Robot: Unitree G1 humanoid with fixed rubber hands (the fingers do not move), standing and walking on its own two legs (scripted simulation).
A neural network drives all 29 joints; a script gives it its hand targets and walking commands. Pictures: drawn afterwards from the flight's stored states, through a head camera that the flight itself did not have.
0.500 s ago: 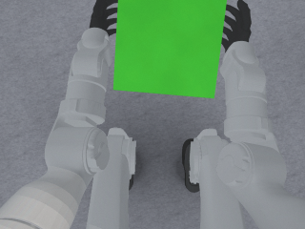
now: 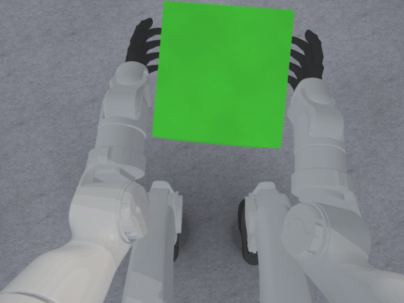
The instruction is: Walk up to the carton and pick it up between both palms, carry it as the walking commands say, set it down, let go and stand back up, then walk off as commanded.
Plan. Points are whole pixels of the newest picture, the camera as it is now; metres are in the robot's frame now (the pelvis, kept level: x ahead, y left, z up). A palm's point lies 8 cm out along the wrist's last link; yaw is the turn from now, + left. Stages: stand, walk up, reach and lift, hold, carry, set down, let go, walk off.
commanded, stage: reach and lift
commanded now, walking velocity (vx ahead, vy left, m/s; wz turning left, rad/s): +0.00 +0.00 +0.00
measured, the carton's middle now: (219, 92) +0.50 +0.00 -0.16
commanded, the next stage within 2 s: none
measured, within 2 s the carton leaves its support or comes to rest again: neither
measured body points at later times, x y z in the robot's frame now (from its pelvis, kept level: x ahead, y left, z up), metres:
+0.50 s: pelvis +0.01 +0.00 +0.05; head +0.25 +0.03 +0.43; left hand +0.51 +0.15 -0.01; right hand +0.49 -0.14 +0.00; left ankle +0.11 +0.13 -0.44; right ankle +0.11 -0.14 -0.44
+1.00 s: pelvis +0.02 +0.00 +0.12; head +0.22 +0.02 +0.52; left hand +0.49 +0.14 +0.07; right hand +0.47 -0.15 +0.08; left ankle +0.11 +0.13 -0.44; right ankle +0.11 -0.14 -0.44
